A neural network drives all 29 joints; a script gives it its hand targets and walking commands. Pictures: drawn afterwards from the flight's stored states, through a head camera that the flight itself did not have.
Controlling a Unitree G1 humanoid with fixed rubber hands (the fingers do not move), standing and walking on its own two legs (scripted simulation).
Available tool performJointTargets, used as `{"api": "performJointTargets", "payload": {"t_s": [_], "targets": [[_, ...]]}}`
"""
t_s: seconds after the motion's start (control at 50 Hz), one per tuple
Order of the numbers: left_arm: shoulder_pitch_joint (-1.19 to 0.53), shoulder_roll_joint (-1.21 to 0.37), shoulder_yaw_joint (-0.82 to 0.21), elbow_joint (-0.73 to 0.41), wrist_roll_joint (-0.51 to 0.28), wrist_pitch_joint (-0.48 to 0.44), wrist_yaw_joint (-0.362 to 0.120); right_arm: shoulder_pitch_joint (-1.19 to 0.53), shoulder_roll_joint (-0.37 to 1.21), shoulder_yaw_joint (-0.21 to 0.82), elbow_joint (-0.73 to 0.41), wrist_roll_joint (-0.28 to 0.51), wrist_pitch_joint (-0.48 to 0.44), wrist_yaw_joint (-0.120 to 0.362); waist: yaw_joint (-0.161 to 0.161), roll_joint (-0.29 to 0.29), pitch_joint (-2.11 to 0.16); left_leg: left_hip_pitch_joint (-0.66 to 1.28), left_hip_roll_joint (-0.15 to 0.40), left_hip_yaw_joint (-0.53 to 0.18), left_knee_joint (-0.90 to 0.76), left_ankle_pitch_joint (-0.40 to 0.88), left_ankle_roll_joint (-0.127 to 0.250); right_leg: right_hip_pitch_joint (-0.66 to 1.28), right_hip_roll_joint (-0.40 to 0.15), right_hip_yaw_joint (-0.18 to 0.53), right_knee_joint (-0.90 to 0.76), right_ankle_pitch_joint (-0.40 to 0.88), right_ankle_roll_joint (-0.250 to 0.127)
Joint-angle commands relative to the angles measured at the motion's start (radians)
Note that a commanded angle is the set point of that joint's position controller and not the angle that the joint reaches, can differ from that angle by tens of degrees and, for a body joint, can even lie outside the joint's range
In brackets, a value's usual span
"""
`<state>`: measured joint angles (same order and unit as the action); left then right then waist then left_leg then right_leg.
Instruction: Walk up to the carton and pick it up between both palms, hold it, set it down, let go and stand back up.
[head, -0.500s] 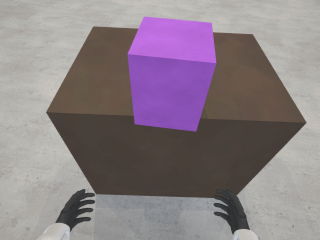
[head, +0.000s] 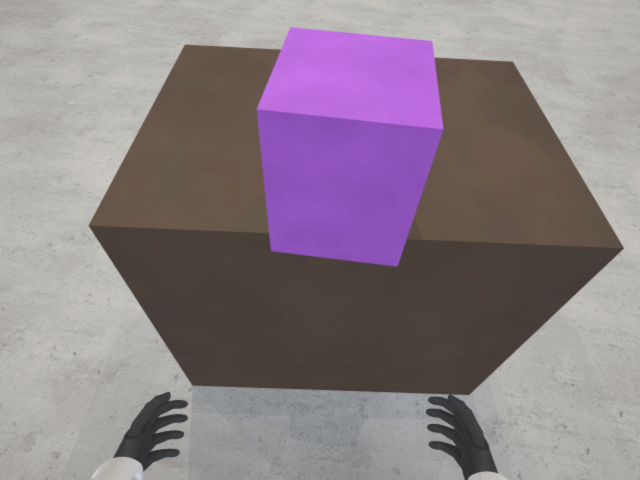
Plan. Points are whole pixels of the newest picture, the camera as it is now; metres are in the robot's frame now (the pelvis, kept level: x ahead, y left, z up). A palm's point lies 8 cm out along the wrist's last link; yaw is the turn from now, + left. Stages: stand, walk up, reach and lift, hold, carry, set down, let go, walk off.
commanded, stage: set down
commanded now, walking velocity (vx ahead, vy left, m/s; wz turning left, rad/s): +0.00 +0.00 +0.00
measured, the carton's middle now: (346, 152) +0.54 +0.01 +0.11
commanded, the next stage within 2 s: let go in 0.20 s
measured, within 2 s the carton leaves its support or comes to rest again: neither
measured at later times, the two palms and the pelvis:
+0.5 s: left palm (141, 464) +0.14 +0.24 -0.08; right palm (480, 467) +0.16 -0.18 -0.07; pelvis +0.00 +0.00 +0.00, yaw +0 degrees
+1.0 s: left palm (94, 475) +0.13 +0.29 -0.08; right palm (519, 466) +0.17 -0.24 -0.08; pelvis +0.02 +0.00 +0.00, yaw +0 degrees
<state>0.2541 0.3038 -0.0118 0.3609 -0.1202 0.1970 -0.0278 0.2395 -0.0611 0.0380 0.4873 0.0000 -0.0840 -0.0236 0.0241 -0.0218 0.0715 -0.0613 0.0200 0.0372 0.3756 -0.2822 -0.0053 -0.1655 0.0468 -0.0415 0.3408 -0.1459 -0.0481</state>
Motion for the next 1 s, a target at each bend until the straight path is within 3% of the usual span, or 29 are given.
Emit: {"api": "performJointTargets", "payload": {"t_s": [0.0, 0.08, 0.1, 0.16, 0.26, 0.28, 0.3, 0.34, 0.48, 0.52, 0.58, 0.6, 0.62, 0.66, 0.68, 0.7, 0.74, 0.76, 0.78, 0.8, 0.82, 0.84, 0.86, 0.88, 0.9, 0.92, 0.94, 0.96, 0.98], "targets": [[-0.007, 0.052, 0.053, -0.141, 0.12, -0.066, 0.025, -0.032, -0.22, -0.127, 0.04, -0.018, -0.092, 0.011, -0.035, 0.17, -0.149, -0.09, 0.03, -0.06, -0.001, 0.336, -0.089, 0.144, -0.061, -0.001, 0.007, 0.126, 0.004], [0.001, 0.041, 0.037, -0.047, 0.118, -0.068, 0.01, -0.011, -0.218, -0.113, 0.097, -0.021, -0.095, 0.007, -0.052, 0.12, -0.129, -0.103, 0.014, -0.039, 0.002, 0.321, -0.075, 0.179, -0.072, 0.017, -0.003, 0.168, 0.016], [0.0, 0.049, 0.053, -0.012, 0.125, -0.067, 0.004, -0.023, -0.217, -0.103, 0.075, -0.027, -0.099, 0.003, -0.035, 0.113, -0.126, -0.114, 0.014, -0.041, 0.004, 0.308, -0.074, 0.173, -0.078, 0.024, -0.009, 0.165, 0.018], [-0.003, 0.004, 0.038, -0.055, 0.146, -0.074, 0.03, -0.058, -0.263, -0.138, 0.139, -0.034, -0.1, 0.026, -0.029, 0.181, -0.111, -0.091, 0.032, -0.057, -0.014, 0.345, -0.093, 0.126, -0.054, 0.001, 0.007, 0.114, -0.009], [-0.009, 0.034, 0.027, -0.049, 0.118, -0.077, 0.02, -0.044, -0.228, -0.124, 0.114, -0.028, -0.104, 0.018, -0.042, 0.122, -0.111, -0.083, 0.024, -0.041, -0.006, 0.287, -0.069, 0.129, -0.069, 0.017, -0.011, 0.131, 0.012], [-0.009, 0.024, 0.038, -0.046, 0.131, -0.077, 0.021, -0.044, -0.235, -0.121, 0.124, -0.029, -0.106, 0.02, -0.036, 0.144, -0.105, -0.08, 0.016, -0.039, -0.003, 0.304, -0.071, 0.127, -0.072, 0.021, -0.01, 0.137, 0.012], [-0.02, 0.026, 0.042, -0.022, 0.124, -0.081, 0.021, -0.049, -0.222, -0.115, 0.113, -0.029, -0.112, 0.018, -0.025, 0.107, -0.133, -0.106, 0.013, -0.034, -0.002, 0.275, -0.065, 0.147, -0.07, 0.023, -0.008, 0.143, 0.013], [-0.029, 0.023, 0.043, -0.016, 0.143, -0.083, 0.029, -0.058, -0.235, -0.103, 0.111, -0.03, -0.122, 0.031, -0.012, 0.138, -0.139, -0.122, 0.017, -0.032, -0.009, 0.279, -0.071, 0.148, -0.065, 0.017, 0.005, 0.125, 0.014], [-0.053, 0.016, 0.031, -0.01, 0.139, -0.081, 0.036, -0.055, -0.245, -0.128, 0.172, -0.043, -0.103, 0.03, -0.031, 0.126, -0.095, -0.141, 0.023, -0.04, -0.011, 0.225, -0.068, 0.144, -0.076, 0.032, 0.007, 0.106, 0.008], [-0.052, 0.004, 0.03, 0.015, 0.142, -0.072, 0.033, -0.08, -0.233, -0.107, 0.178, -0.031, -0.092, 0.029, -0.011, 0.131, -0.085, -0.147, 0.015, -0.028, -0.015, 0.197, -0.06, 0.143, -0.084, 0.037, 0.002, 0.082, 0.013], [-0.033, 0.014, 0.03, -0.012, 0.134, -0.088, 0.042, -0.082, -0.243, -0.124, 0.165, -0.046, -0.107, 0.034, -0.019, 0.106, -0.082, -0.169, 0.025, -0.046, -0.021, 0.195, -0.059, 0.156, -0.081, 0.041, -0.002, 0.085, 0.009], [-0.039, -0.003, 0.025, -0.009, 0.138, -0.085, 0.046, -0.072, -0.245, -0.126, 0.178, -0.041, -0.106, 0.035, -0.014, 0.147, -0.096, -0.169, 0.017, -0.029, -0.025, 0.218, -0.068, 0.167, -0.07, 0.029, 0.013, 0.101, 0.003], [-0.051, -0.006, 0.022, 0.015, 0.135, -0.082, 0.04, -0.063, -0.247, -0.134, 0.171, -0.057, -0.1, 0.038, -0.022, 0.102, -0.089, -0.18, 0.025, -0.033, -0.025, 0.193, -0.061, 0.172, -0.072, 0.031, 0.008, 0.079, 0.011], [-0.047, 0.007, 0.04, 0.011, 0.141, -0.076, 0.045, -0.081, -0.247, -0.133, 0.177, -0.054, -0.093, 0.035, -0.005, 0.111, -0.062, -0.176, 0.022, -0.039, -0.018, 0.174, -0.062, 0.148, -0.084, 0.046, -0.002, 0.077, 0.004], [-0.031, 0.216, 0.115, 0.118, 0.18, -0.147, 0.045, -0.006, -0.436, -0.146, 0.19, -0.061, -0.044, 0.011, 0.008, 0.187, -0.125, -0.177, 0.072, -0.085, -0.001, 0.16, 0.005, 0.117, -0.185, 0.142, 0.074, 0.073, -0.019], [-0.008, 0.222, 0.11, 0.132, 0.172, -0.179, 0.039, -0.014, -0.451, -0.149, 0.188, -0.055, -0.014, 0.006, 0.002, 0.15, -0.091, -0.182, 0.077, -0.078, -0.015, 0.1, 0.013, 0.084, -0.188, 0.145, 0.061, 0.063, -0.018], [-0.028, 0.188, 0.113, 0.168, 0.177, -0.217, 0.022, -0.012, -0.402, -0.138, 0.16, -0.046, 0.007, 0.003, -0.013, 0.148, -0.166, -0.142, 0.092, -0.09, -0.019, 0.09, 0.027, 0.091, -0.187, 0.145, 0.076, 0.065, -0.018], [-0.025, 0.194, 0.113, 0.183, 0.175, -0.225, 0.018, -0.025, -0.386, -0.133, 0.148, -0.044, 0.001, 0.005, 0.003, 0.132, -0.125, -0.141, 0.096, -0.104, -0.014, 0.086, 0.031, 0.055, -0.185, 0.154, 0.055, 0.033, -0.011], [-0.043, 0.174, 0.109, 0.198, 0.172, -0.227, 0.017, -0.022, -0.4, -0.131, 0.136, -0.047, 0.001, 0.013, -0.017, 0.099, -0.086, -0.159, 0.108, -0.114, -0.029, 0.085, 0.038, 0.028, -0.172, 0.143, 0.061, 0.06, -0.015], [-0.017, 0.168, 0.11, 0.235, 0.161, -0.231, 0.015, -0.058, -0.407, -0.136, 0.132, -0.041, 0.002, 0.012, 0.015, 0.092, -0.104, -0.153, 0.09, -0.113, -0.012, 0.07, 0.049, 0.036, -0.176, 0.163, 0.039, 0.06, -0.012], [-0.043, 0.176, 0.117, 0.246, 0.175, -0.235, 0.013, -0.046, -0.38, -0.119, 0.13, -0.048, 0.005, 0.008, 0.0, 0.115, -0.117, -0.144, 0.078, -0.109, -0.011, 0.085, 0.039, 0.075, -0.176, 0.156, 0.057, 0.033, -0.002], [-0.072, 0.199, 0.128, 0.235, 0.169, -0.237, 0.013, -0.016, -0.396, -0.124, 0.141, -0.046, 0.018, 0.0, -0.012, 0.123, -0.105, -0.183, 0.085, -0.098, -0.014, 0.129, 0.039, 0.063, -0.184, 0.162, 0.059, 0.106, -0.025], [-0.089, 0.194, 0.129, 0.247, 0.176, -0.243, 0.012, -0.028, -0.401, -0.123, 0.143, -0.048, 0.015, 0.004, 0.01, 0.116, -0.099, -0.167, 0.084, -0.122, -0.027, 0.154, 0.043, 0.055, -0.183, 0.145, 0.088, 0.145, -0.021], [-0.077, 0.2, 0.13, 0.27, 0.181, -0.243, 0.014, -0.017, -0.385, -0.118, 0.135, -0.046, 0.009, 0.008, -0.016, 0.107, -0.168, -0.124, 0.088, -0.115, 0.0, 0.167, 0.041, 0.098, -0.184, 0.147, 0.084, 0.173, -0.017], [-0.063, 0.171, 0.123, 0.278, 0.165, -0.249, 0.01, -0.042, -0.401, -0.109, 0.132, -0.043, 0.004, 0.007, 0.012, 0.125, -0.154, -0.119, 0.098, -0.117, 0.014, 0.229, 0.045, 0.079, -0.197, 0.167, 0.082, 0.249, -0.02], [-0.044, 0.215, 0.125, 0.293, 0.171, -0.247, 0.013, 0.001, -0.425, -0.126, 0.14, -0.038, 0.011, 0.006, 0.002, 0.077, -0.163, -0.095, 0.093, -0.117, 0.007, 0.283, 0.043, 0.075, -0.188, 0.157, 0.093, 0.241, -0.022], [-0.092, 0.179, 0.126, 0.29, 0.168, -0.243, 0.009, -0.035, -0.449, -0.132, 0.142, -0.043, 0.014, 0.001, -0.006, 0.084, -0.15, -0.077, 0.103, -0.099, 0.014, 0.32, 0.033, 0.062, -0.172, 0.136, 0.09, 0.279, -0.026], [-0.08, 0.201, 0.121, 0.309, 0.163, -0.242, 0.012, -0.005, -0.422, -0.124, 0.123, -0.051, 0.016, -0.003, -0.02, 0.2, -0.107, -0.11, 0.09, -0.09, 0.0, 0.351, 0.028, 0.069, -0.178, 0.158, 0.087, 0.318, -0.027], [-0.062, 0.207, 0.132, 0.307, 0.167, -0.247, 0.017, -0.035, -0.452, -0.127, 0.13, -0.047, 0.021, 0.001, 0.003, 0.157, -0.112, -0.11, 0.092, -0.104, 0.006, 0.364, 0.025, 0.079, -0.17, 0.146, 0.093, 0.316, -0.029]]}}
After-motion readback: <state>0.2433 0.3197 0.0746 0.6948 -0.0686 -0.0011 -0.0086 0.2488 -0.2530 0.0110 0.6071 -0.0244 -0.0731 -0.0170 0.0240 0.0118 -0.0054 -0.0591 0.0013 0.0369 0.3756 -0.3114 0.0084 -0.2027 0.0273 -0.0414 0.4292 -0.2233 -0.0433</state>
